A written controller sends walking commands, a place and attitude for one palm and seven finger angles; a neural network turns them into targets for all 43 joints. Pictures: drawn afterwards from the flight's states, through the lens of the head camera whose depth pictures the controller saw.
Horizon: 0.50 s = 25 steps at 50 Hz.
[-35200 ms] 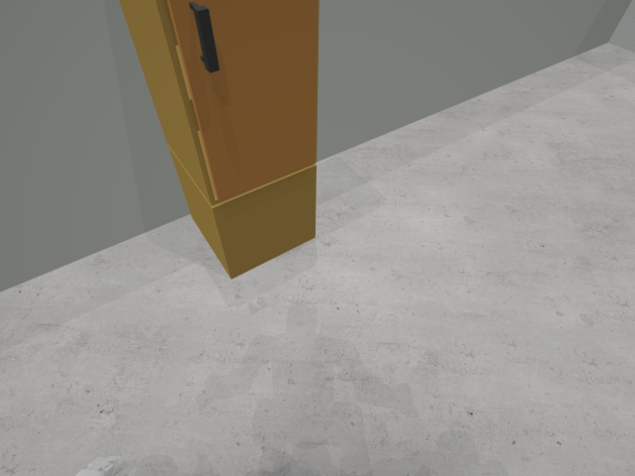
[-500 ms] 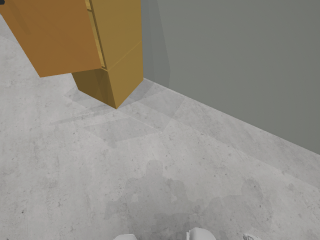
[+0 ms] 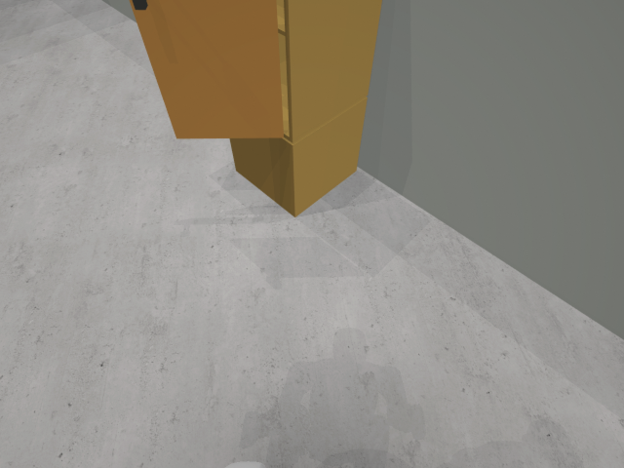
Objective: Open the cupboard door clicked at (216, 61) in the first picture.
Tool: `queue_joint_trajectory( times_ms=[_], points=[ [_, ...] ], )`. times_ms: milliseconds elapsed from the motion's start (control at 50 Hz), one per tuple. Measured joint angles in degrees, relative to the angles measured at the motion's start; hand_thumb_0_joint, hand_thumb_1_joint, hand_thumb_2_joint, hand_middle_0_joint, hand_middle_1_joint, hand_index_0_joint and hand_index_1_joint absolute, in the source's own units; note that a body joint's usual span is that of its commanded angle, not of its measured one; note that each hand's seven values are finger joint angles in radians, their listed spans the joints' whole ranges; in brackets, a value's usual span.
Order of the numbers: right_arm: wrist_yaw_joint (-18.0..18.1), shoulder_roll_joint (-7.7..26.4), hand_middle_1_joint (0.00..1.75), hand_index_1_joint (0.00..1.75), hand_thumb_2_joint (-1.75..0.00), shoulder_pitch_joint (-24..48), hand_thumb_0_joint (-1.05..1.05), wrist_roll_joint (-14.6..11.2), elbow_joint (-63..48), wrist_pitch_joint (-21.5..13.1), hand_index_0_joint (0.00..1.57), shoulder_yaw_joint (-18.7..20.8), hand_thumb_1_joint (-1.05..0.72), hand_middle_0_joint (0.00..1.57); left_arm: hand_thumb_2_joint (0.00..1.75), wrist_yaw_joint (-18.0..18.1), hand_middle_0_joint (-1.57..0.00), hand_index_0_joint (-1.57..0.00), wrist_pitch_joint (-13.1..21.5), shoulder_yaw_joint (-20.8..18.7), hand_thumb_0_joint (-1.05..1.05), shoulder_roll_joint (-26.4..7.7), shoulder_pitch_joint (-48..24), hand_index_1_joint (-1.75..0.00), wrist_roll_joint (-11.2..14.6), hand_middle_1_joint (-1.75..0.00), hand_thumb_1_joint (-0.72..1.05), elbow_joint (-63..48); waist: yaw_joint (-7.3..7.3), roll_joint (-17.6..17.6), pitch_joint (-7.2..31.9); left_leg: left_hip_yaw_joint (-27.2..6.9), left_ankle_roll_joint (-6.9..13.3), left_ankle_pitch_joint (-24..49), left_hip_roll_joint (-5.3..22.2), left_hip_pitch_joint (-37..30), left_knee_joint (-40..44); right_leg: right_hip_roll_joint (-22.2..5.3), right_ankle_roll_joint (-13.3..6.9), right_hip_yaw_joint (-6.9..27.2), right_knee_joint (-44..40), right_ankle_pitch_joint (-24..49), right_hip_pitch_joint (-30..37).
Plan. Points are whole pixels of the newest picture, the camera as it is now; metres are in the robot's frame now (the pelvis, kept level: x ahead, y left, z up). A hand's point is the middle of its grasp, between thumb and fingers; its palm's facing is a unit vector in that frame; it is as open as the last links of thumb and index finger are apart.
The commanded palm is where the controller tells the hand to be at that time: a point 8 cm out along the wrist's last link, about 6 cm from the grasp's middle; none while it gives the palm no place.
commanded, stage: take the last steps up to it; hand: left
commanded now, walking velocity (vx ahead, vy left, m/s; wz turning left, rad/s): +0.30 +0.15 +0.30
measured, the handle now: out of the picture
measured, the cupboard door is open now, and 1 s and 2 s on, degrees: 46 46 46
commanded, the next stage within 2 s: come to a stop and stand still in 1.44 s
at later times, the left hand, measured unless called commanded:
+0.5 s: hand out of the picture +0.08 +0.20 -0.16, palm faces +0.17 -0.96 -0.22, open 7.4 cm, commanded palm none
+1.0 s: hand (124, 367) +0.26 +0.33 -0.16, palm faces +0.15 -0.97 -0.19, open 7.4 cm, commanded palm none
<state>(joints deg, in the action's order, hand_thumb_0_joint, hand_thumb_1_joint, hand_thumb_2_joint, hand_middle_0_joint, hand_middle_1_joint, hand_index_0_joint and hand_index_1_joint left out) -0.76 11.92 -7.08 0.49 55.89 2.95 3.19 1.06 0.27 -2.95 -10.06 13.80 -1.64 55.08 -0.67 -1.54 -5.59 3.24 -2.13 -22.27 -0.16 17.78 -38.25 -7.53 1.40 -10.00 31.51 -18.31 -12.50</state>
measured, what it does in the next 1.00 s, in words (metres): walks ahead: left foot, then right foot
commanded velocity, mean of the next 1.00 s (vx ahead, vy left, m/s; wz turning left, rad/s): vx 0.30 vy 0.09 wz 0.06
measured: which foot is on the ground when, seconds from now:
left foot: up 0.00-0.02, down 0.04-0.36, up 0.38-0.70, down 0.72-1.00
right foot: down 0.00-0.04, up 0.06-0.34, down 0.36-0.72, up 0.74-1.00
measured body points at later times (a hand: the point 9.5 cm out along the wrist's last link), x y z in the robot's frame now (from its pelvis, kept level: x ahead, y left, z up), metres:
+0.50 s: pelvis +0.07 +0.02 +0.00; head +0.09 +0.00 +0.45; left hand +0.08 +0.25 -0.14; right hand +0.10 -0.22 -0.16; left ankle +0.04 +0.15 -0.66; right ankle +0.06 -0.10 -0.74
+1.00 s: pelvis +0.22 +0.14 +0.01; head +0.25 +0.14 +0.46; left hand +0.26 +0.38 -0.14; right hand +0.27 -0.10 -0.15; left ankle +0.20 +0.21 -0.74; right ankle +0.29 +0.02 -0.68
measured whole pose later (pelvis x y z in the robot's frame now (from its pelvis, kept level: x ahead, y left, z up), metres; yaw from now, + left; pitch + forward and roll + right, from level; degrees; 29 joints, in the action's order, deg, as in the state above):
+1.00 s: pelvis +0.22 +0.14 +0.01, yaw +5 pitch +0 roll +1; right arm 1.0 9.7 -15.6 1.8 59.8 -4.2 2.6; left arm -0.7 0.3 -4.2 -9.9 10.4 -1.7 59.6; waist -0.3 -0.9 -3.1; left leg 12.4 3.7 -13.0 -0.6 8.3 -20.6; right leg -6.6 0.4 -5.7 53.4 -14.7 -30.9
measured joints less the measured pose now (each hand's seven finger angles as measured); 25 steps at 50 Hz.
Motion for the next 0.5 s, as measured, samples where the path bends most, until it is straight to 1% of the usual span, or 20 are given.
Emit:
queue_joint_trajectory(
  times_ms=[20,40,60,80,100,140,180,220,260,300,340,360,380,400,420,440,460,500],
  points=[
    [-0.03,0.04,0.30,0.30,-0.89,0.00,0.00,0.05,-0.13,-0.51,0.20,-0.24,-0.91,0.19,0.90,-0.09,-0.20,-0.20,-0.12,-0.10,0.00,-0.23,0.56,-0.30,0.23,-0.30,0.91,0.44,-0.09,0.21,0.26,0.15,0.53,4.05,0.33,-2.07,4.91,0.07,0.42,-0.45,1.43,-0.83,-0.48],
    [0.04,-0.04,0.30,0.30,-0.89,0.03,0.00,0.27,-0.19,-1.09,0.20,-0.31,-0.91,0.19,0.90,-0.21,-0.20,-0.20,-0.43,-0.28,0.00,-0.58,0.94,-0.30,0.48,-0.30,0.91,0.86,-0.12,0.18,0.51,-0.07,1.84,7.21,0.42,-2.55,6.49,-0.14,0.86,-0.71,3.55,-1.93,-1.34],
    [0.14,-0.48,0.30,0.30,-0.89,0.25,0.00,0.55,-0.18,-1.39,0.20,-0.41,-0.91,0.19,0.90,-0.22,-0.20,-0.20,-1.01,-0.51,0.00,-1.13,0.97,-0.30,0.59,-0.30,0.91,1.36,-0.50,-0.59,0.30,0.20,2.93,6.72,-0.01,-2.12,5.14,-0.39,1.19,0.34,7.06,-5.96,-2.62],
    [0.29,-0.89,0.30,0.30,-0.89,0.27,0.00,0.83,-0.26,-1.67,0.20,-0.60,-0.91,0.19,0.90,-0.18,-0.20,-0.20,-1.76,-0.72,0.00,-1.56,0.97,-0.30,0.52,-0.30,0.91,1.93,-0.81,-0.99,0.27,0.47,3.71,5.37,-0.17,-1.98,4.15,0.00,1.23,1.86,11.77,-9.87,-4.36],
    [0.53,-1.20,0.30,0.30,-0.89,-0.04,0.00,1.01,-0.44,-2.00,0.20,-0.75,-0.91,0.20,0.90,-0.25,-0.20,-0.20,-2.47,-0.92,0.00,-1.82,0.85,-0.30,0.42,-0.30,0.91,2.56,-0.88,-0.96,0.46,0.51,4.19,4.36,-0.18,-2.08,3.99,0.70,1.11,3.21,16.85,-11.88,-6.33],
    [1.04,-1.59,0.30,0.30,-0.89,-1.28,0.00,1.16,-0.65,-2.77,0.20,-0.95,-0.91,0.20,0.90,-0.77,-0.20,-0.20,-3.08,-1.19,0.01,-2.05,0.33,-0.30,0.25,-0.30,0.91,3.53,-0.64,-0.25,0.98,0.04,4.55,4.11,-0.21,-2.83,5.40,1.89,0.75,4.78,24.50,-11.65,-9.73],
    [1.32,-1.82,0.30,0.30,-0.89,-2.90,0.00,1.21,-0.30,-3.44,0.20,-1.20,-0.91,0.20,0.90,-1.38,-0.20,-0.20,-2.81,-1.36,0.01,-2.00,-0.36,-0.30,0.18,-0.29,0.91,3.69,-0.42,0.54,1.34,-0.58,4.48,5.37,-0.43,-4.17,7.98,2.35,0.53,5.36,26.69,-9.56,-11.60],
    [1.53,-1.75,0.30,0.30,-0.89,-4.62,0.00,1.19,0.47,-3.75,0.20,-1.22,-0.92,0.20,0.90,-1.81,-0.20,-0.20,-2.25,-1.32,0.01,-1.68,-1.04,-0.30,0.18,-0.29,0.91,3.28,-0.21,1.43,1.74,-1.20,4.67,6.36,-0.70,-5.48,10.25,2.50,0.41,5.40,24.10,-8.08,-11.96],
    [1.46,-1.34,0.30,0.30,-0.89,-6.24,0.00,1.21,1.41,-3.66,0.21,-1.14,-0.92,0.20,0.90,-2.09,-0.20,-0.20,-1.72,-1.18,0.01,-1.19,-1.69,-0.30,0.17,-0.29,0.91,2.66,0.06,2.31,2.12,-1.69,4.72,6.67,-0.98,-6.50,11.56,2.65,0.30,5.17,19.01,-7.15,-11.15],
    [1.24,-0.98,0.30,0.30,-0.89,-7.73,0.00,1.21,2.40,-3.31,0.21,-1.05,-0.92,0.20,0.90,-2.27,-0.20,-0.20,-1.15,-1.08,0.01,-0.71,-2.26,-0.30,0.13,-0.29,0.91,2.03,0.35,3.01,2.36,-2.05,4.60,6.09,-1.23,-7.10,11.47,3.08,0.22,4.71,12.92,-5.54,-9.26],
    [1.03,-0.81,0.30,0.30,-0.89,-9.36,0.00,1.01,3.27,-2.87,0.21,-0.96,-0.92,0.20,0.90,-2.41,-0.20,-0.20,-0.13,-1.03,0.01,-0.50,-2.33,-0.30,0.03,-0.29,0.91,1.29,0.49,3.18,2.69,-2.39,4.26,4.13,-1.70,-6.75,8.90,3.55,0.03,4.03,4.95,-3.32,-5.56],
    [0.90,-0.84,0.30,0.30,-0.89,-10.24,0.00,0.75,3.58,-2.70,0.21,-0.88,-0.92,0.20,0.90,-2.33,-0.20,-0.20,0.66,-1.03,0.00,-0.58,-2.21,-0.30,-0.16,-0.29,0.91,0.86,0.43,2.79,2.98,-2.26,4.34,1.22,-2.12,-5.48,5.56,3.23,-0.93,4.15,1.83,-0.83,-4.32],
    [0.75,-0.55,0.30,0.30,-0.89,-10.59,0.00,0.67,4.06,-2.26,0.21,-0.73,-0.92,0.20,0.90,-2.06,-0.20,-0.20,1.25,-1.01,0.00,-0.16,-2.41,-0.30,-0.22,-0.29,0.91,0.85,0.39,3.30,2.70,-2.62,4.13,-2.64,-1.99,-3.54,-0.06,3.11,-1.50,3.56,2.64,1.33,-4.26],
    [0.54,-0.18,0.30,0.30,-0.89,-10.65,0.00,0.81,4.63,-1.68,0.20,-0.56,-0.92,0.20,0.90,-1.77,-0.20,-0.20,1.63,-0.86,0.00,0.38,-2.29,-0.30,-0.13,-0.29,0.91,0.87,0.41,3.91,2.43,-3.06,3.80,-4.48,-1.82,-1.07,-6.82,3.01,-1.75,2.81,3.49,1.16,-3.80],
    [0.30,0.12,0.30,0.30,-0.89,-10.48,0.00,0.97,5.12,-1.12,0.20,-0.32,-0.92,0.20,0.90,-1.45,-0.20,-0.20,1.90,-0.72,0.00,0.87,-1.74,-0.30,-0.04,-0.29,0.91,0.97,0.36,4.19,2.37,-3.09,3.45,-4.30,-1.55,1.49,-13.13,2.87,-1.77,2.35,3.31,0.52,-2.94],
    [0.06,0.34,0.30,0.30,-0.89,-10.13,0.01,1.11,5.46,-0.72,0.20,-0.08,-0.92,0.20,0.90,-1.13,-0.20,-0.20,2.06,-0.62,0.00,1.30,-0.93,-0.30,0.00,-0.29,0.91,1.24,0.37,4.22,2.46,-2.83,3.01,-2.61,-1.00,3.93,-18.03,2.72,-1.59,2.09,2.22,0.19,-1.85],
    [-0.17,0.49,0.30,0.30,-0.89,-9.68,0.01,1.21,5.58,-0.51,0.20,0.13,-0.92,0.20,0.90,-0.89,-0.20,-0.20,2.19,-0.52,0.00,1.68,-0.03,-0.30,0.04,-0.29,0.91,1.73,0.53,4.13,2.63,-2.51,2.49,-0.07,-0.16,6.12,-21.25,2.62,-1.25,1.86,0.43,0.35,-0.60],
    [-0.55,0.49,0.30,0.30,-0.89,-8.80,0.01,1.21,5.24,-0.64,0.20,0.35,-0.92,0.20,0.90,-0.71,-0.20,-0.20,2.50,-0.26,0.00,2.24,1.76,-0.30,0.10,-0.29,0.91,3.11,0.99,3.52,2.98,-1.86,1.42,4.62,1.78,9.48,-23.08,2.24,-0.36,1.35,-3.89,1.74,2.04]
  ],
)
